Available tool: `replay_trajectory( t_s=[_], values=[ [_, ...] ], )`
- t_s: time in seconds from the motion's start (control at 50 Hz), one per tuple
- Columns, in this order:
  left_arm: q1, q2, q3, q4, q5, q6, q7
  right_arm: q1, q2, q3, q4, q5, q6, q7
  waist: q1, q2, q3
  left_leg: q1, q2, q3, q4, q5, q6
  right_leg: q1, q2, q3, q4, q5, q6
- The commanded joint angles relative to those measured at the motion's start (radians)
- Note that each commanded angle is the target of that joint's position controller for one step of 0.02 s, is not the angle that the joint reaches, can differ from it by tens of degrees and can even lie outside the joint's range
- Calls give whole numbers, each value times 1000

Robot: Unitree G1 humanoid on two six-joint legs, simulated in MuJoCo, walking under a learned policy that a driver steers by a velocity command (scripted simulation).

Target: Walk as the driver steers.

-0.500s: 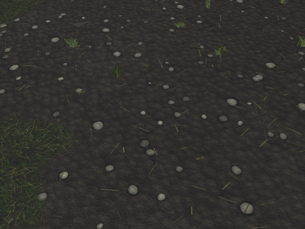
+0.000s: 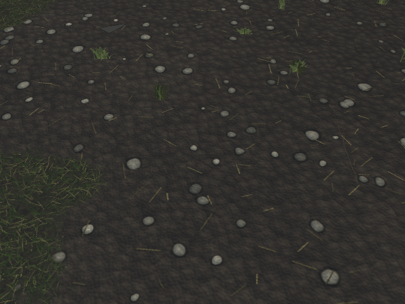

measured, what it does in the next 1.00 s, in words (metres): walks ahead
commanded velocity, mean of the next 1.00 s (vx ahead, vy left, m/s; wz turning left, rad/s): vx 0.40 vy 0.00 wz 0.00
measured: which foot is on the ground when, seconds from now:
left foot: down 0.00-1.00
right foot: down 0.00-0.66, up 0.68-1.00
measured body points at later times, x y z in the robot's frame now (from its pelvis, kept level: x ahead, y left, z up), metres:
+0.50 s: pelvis +0.01 +0.01 +0.00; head +0.01 +0.01 +0.45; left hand -0.02 +0.24 -0.16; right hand -0.01 -0.23 -0.16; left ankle -0.01 +0.11 -0.74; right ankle -0.04 -0.10 -0.74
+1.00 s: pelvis +0.24 +0.05 -0.02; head +0.27 +0.06 +0.43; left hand +0.48 +0.27 -0.11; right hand +0.11 -0.16 -0.15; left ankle +0.04 +0.13 -0.74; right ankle +0.44 -0.07 -0.69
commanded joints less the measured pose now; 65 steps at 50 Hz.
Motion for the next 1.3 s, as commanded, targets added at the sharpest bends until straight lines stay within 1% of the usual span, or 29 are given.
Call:
replay_trajectory(
  t_s=[0.02,0.38,0.42,0.46,0.48,0.52,0.54,0.56,0.6,0.64,0.66,0.68,0.7,0.72,0.74,0.8,0.88,0.96,1.0,1.04,1.08,1.1,1.12,1.14,1.16,1.18,1.2,1.24,1.3],
  values=[
    [53,93,16,-4,0,-5,4,49,-90,-12,-5,0,-6,-4,0,2,26,26,92,-83,-40,152,30,-79,-120,90,-62,196,-22],
    [99,44,19,31,1,-6,8,96,-49,-11,21,-1,-10,-11,1,1,40,9,90,-85,-35,141,36,-88,-118,81,-52,179,-18],
    [121,80,37,27,4,2,5,111,-77,-26,13,-4,-3,-6,3,-11,9,-12,29,-59,11,-308,67,-113,-70,77,-35,-301,-58],
    [133,107,55,0,13,9,-10,74,-89,-37,-32,-15,2,12,19,-33,142,-191,36,-122,60,-596,104,-218,-115,198,-51,-656,-120],
    [138,84,52,-15,5,0,-11,12,-45,-27,-71,-12,-9,17,38,-61,189,-279,30,-100,115,-486,96,-188,-158,260,-84,-619,-140],
    [199,136,82,0,8,-18,-13,-87,-6,-20,-137,-24,-40,32,75,-180,159,-405,1,51,275,-161,57,-28,-311,456,-240,-566,-213],
    [195,147,93,-11,12,-28,-18,-124,-57,-34,-164,-27,-54,38,85,-161,138,-427,32,29,342,-159,57,-24,-356,499,-273,-524,-235],
    [161,148,98,-31,14,-38,-23,-135,-80,-43,-185,-22,-65,45,68,-131,122,-427,48,13,362,-176,60,-25,-360,480,-272,-472,-233],
    [73,148,107,-68,1,-53,-25,-74,-73,-51,-192,-7,-81,58,4,-124,99,-288,49,27,265,-175,76,-106,-308,350,-254,-388,-195],
    [-25,150,115,-98,-9,-57,-26,146,-44,-59,-125,4,-91,56,-115,-92,95,108,-20,119,58,-93,84,-362,-203,192,-139,-370,-155],
    [-68,131,112,-120,3,-68,-27,315,-77,-79,-67,2,-95,43,-185,12,61,366,-12,81,38,-110,84,-542,-135,121,42,-287,-132],
    [-110,46,89,-169,0,-87,-37,469,-172,-104,-42,-22,-105,28,-237,293,-13,503,248,-341,-164,-457,132,-695,-10,-51,448,-192,-87],
    [-138,41,87,-215,17,-97,-49,455,-178,-102,-37,-23,-97,29,-176,295,14,434,389,-682,-267,-657,196,-835,-2,-29,661,-186,-94],
    [-161,62,91,-222,32,-98,-60,318,-147,-93,-79,-28,-95,29,-108,137,89,330,396,-640,-256,-640,206,-877,-87,3,774,-76,-100],
    [-151,65,92,-216,31,-103,-76,238,-134,-89,-112,-24,-103,34,-70,55,85,271,352,-539,-253,-544,199,-851,-124,8,794,15,-90],
    [-117,63,96,-206,44,-83,-102,209,-97,-72,-121,-14,-127,35,-13,50,66,187,249,-330,-320,-344,167,-768,-161,-38,767,80,-42],
    [-292,55,85,-285,34,-57,-107,298,-82,-62,-100,-9,-143,37,-37,48,139,142,180,-167,-368,-55,172,-809,-147,-124,665,166,-17],
    [-454,28,61,-369,22,-57,-113,320,-84,-54,-98,-3,-154,30,-50,62,179,101,179,-65,-447,295,175,-648,-113,-200,364,259,-31],
    [-458,38,59,-386,17,-57,-105,315,-109,-55,-93,0,-157,28,-31,70,155,169,193,-5,-423,581,162,-545,-78,-230,276,256,-73],
    [-386,74,70,-380,17,-60,-86,321,-149,-61,-90,-4,-155,26,16,121,56,267,216,36,-250,1102,145,-405,-1,-261,263,186,-112],
    [-75,151,103,-304,14,-64,-59,298,-207,-78,-86,-21,-133,11,163,172,-124,266,240,45,140,1289,132,-93,51,-226,261,65,-147],
    [130,190,125,-242,18,-65,-44,253,-219,-85,-96,-21,-122,8,269,153,-205,145,212,60,426,1137,124,143,9,-184,190,52,-165],
    [248,275,152,-217,48,-68,-31,282,-104,-63,-128,-9,-123,26,240,2,-307,-167,107,51,811,560,119,419,-222,112,164,-313,-210],
    [230,291,160,-208,48,-70,-51,339,-25,-51,-159,28,-143,47,140,-216,-412,-457,-65,-63,1107,-192,106,535,-439,728,-58,-593,-298],
    [126,240,154,-208,35,-73,-63,221,-114,-71,-194,27,-148,40,119,-117,-267,-573,0,-122,1141,-106,139,429,-389,721,-147,-573,-270],
    [65,171,138,-203,30,-85,-65,133,-120,-72,-222,22,-150,38,97,-31,-135,-590,47,-96,1104,-30,142,271,-375,549,-150,-410,-257],
    [38,113,123,-192,34,-95,-66,110,-97,-67,-227,11,-147,42,57,48,-63,-550,85,-93,1039,-12,143,125,-342,432,-172,-282,-235],
    [32,58,99,-160,32,-111,-57,129,-39,-56,-238,-25,-116,63,-29,14,-7,-461,123,-100,953,-19,120,-76,-275,281,-213,-215,-194],
    [91,81,94,-134,6,-134,-52,2,-30,-45,-299,-39,-85,81,-42,-11,97,-570,168,-49,852,16,74,-156,-233,169,-303,-145,-189]
  ],
)
Velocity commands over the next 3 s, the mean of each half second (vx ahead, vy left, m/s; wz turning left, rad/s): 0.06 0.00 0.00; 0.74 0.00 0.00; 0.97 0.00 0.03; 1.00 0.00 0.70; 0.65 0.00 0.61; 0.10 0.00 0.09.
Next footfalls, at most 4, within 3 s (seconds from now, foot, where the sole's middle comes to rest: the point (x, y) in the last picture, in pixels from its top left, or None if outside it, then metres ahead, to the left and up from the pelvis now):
1.10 right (222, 298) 0.54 -0.03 -0.78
1.58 left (182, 186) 1.00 0.11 -0.78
2.00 right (201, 110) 1.46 0.03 -0.78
2.40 left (132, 87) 1.64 0.39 -0.78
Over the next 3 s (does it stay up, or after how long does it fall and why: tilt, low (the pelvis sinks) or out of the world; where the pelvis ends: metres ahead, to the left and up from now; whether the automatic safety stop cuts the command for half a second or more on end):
stays up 1.65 0.27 0.00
